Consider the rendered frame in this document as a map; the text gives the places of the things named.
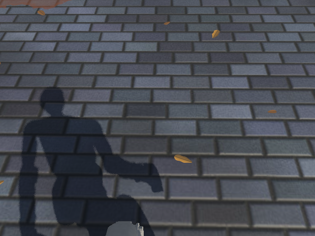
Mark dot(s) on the robot left thigh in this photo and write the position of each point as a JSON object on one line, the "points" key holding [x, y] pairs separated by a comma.
{"points": [[125, 228]]}

